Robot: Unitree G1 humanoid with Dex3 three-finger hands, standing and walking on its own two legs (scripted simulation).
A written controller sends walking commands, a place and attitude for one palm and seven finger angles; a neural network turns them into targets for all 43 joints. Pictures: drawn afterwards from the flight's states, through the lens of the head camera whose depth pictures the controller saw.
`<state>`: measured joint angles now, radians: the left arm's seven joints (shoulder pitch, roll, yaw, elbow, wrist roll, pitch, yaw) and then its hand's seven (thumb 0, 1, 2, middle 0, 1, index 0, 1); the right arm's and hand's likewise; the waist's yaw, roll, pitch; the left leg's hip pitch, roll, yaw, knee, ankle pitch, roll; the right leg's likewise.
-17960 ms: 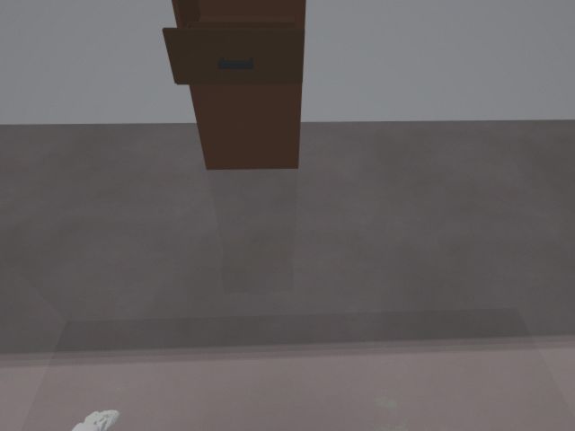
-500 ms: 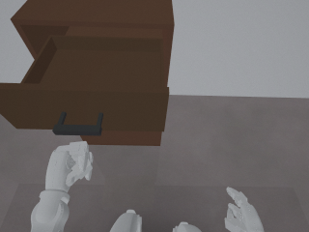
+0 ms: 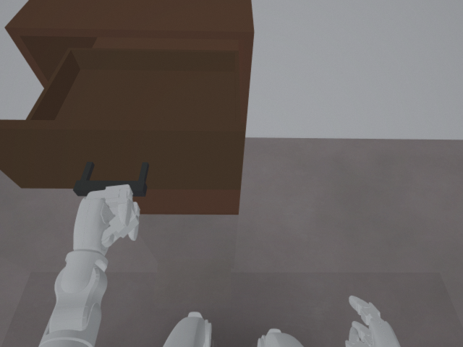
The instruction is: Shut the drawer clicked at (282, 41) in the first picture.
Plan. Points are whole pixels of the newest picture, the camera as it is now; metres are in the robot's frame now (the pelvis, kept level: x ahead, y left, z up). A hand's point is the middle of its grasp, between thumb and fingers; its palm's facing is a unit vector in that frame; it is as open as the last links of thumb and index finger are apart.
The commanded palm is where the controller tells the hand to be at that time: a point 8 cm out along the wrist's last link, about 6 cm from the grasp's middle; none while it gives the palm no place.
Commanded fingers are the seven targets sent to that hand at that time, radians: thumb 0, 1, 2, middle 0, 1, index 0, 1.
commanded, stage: push the drawer shut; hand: left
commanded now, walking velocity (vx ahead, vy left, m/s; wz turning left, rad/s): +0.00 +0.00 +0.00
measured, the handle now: (114, 178) +0.39 +0.23 +0.05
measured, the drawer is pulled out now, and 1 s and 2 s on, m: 0.26 0.13 0.02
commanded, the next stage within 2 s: none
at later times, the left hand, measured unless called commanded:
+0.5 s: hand (141, 176) +0.40 +0.18 +0.05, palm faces +0.03 -1.00 -0.03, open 3.0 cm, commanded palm +0.37 +0.23 +0.05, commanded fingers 0.00 0.90 0.90 -1.40 -1.60 -1.40 -1.60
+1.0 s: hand (144, 154) +0.45 +0.18 +0.05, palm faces +0.04 -1.00 -0.03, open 2.9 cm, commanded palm +0.43 +0.23 +0.05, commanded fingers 0.00 0.90 0.90 -1.40 -1.60 -1.40 -1.60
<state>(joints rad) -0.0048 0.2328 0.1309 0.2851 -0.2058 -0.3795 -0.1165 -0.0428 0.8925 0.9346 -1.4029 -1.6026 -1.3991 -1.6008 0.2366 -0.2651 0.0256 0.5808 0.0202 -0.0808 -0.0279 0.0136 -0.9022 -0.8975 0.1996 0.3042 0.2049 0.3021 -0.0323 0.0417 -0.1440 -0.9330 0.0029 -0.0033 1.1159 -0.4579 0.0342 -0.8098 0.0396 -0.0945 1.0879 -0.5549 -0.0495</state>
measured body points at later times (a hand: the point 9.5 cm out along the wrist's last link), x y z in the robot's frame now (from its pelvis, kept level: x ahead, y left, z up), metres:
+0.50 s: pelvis -0.01 +0.01 +0.00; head +0.08 +0.02 +0.44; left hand +0.39 +0.23 +0.05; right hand +0.09 -0.25 -0.11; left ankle +0.04 +0.10 -0.66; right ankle -0.01 -0.09 -0.66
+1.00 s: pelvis +0.00 +0.01 +0.00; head +0.10 +0.03 +0.43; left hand +0.44 +0.24 +0.05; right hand +0.06 -0.25 -0.12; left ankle +0.04 +0.10 -0.66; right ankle -0.01 -0.09 -0.66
